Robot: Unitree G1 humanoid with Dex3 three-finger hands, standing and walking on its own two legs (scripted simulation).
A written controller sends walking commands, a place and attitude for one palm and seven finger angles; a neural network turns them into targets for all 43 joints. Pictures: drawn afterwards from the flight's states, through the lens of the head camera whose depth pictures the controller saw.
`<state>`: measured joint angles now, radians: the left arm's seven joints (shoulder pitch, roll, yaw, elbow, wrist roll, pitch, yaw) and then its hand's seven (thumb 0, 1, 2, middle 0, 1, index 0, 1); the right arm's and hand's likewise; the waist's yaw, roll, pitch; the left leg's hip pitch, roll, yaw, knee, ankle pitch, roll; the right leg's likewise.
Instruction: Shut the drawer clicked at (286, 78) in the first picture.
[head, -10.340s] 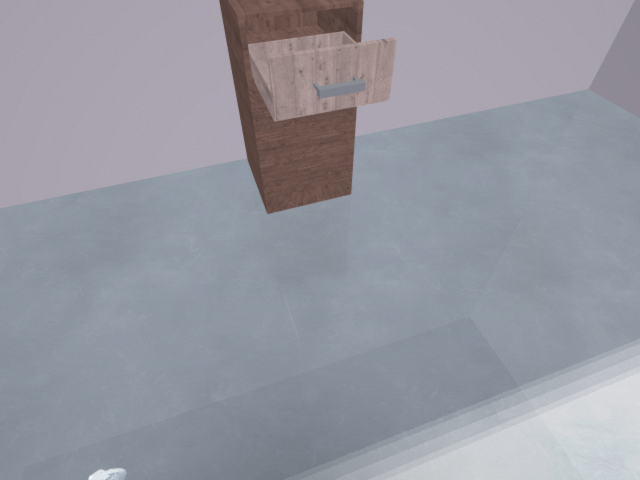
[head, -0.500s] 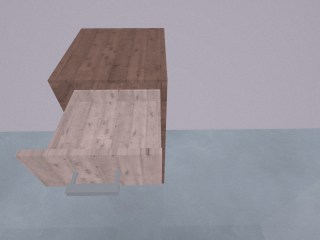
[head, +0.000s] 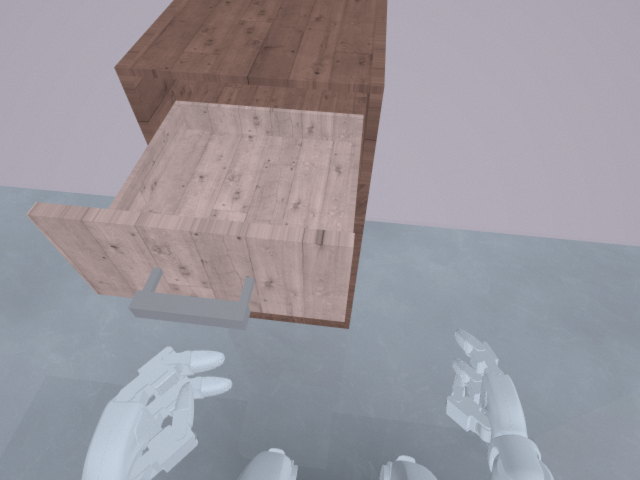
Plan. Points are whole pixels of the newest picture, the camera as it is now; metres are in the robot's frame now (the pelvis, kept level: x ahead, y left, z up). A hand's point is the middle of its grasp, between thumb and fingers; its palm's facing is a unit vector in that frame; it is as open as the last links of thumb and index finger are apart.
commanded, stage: raise the hand and make a fist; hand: left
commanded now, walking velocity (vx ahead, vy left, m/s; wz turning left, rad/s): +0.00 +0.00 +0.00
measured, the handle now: (196, 294) +0.31 +0.20 +0.05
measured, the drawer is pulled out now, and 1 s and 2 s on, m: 0.29 0.29 0.29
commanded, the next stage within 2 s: bring the fist close to the handle in 1.30 s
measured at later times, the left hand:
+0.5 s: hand (168, 436) +0.15 +0.15 +0.11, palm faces +0.03 -1.00 -0.03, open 3.1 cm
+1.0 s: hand (142, 432) +0.14 +0.16 +0.15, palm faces +0.03 -1.00 -0.04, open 3.2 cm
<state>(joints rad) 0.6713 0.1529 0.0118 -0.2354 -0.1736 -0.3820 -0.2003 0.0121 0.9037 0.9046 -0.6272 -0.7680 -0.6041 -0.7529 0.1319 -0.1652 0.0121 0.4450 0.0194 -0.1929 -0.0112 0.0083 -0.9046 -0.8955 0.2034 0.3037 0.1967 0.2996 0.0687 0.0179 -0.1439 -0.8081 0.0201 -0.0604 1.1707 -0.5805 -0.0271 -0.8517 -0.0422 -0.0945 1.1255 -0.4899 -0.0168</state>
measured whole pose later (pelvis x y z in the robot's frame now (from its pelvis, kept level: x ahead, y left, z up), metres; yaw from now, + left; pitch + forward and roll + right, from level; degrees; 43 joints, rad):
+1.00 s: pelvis +0.02 +0.02 +0.03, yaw -1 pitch +7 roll -2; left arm 0.96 0.17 -0.02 -0.61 -0.17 -0.26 -0.13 0.01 0.90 0.90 -1.39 -1.60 -1.39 -1.59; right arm 0.26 -0.19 0.02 0.43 0.05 -0.22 -0.02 0.01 -0.90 -0.90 0.21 0.30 0.20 0.30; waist 0.04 0.04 -0.15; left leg -0.58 0.01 -0.03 1.01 -0.55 0.01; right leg -0.62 -0.05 -0.07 0.95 -0.45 0.02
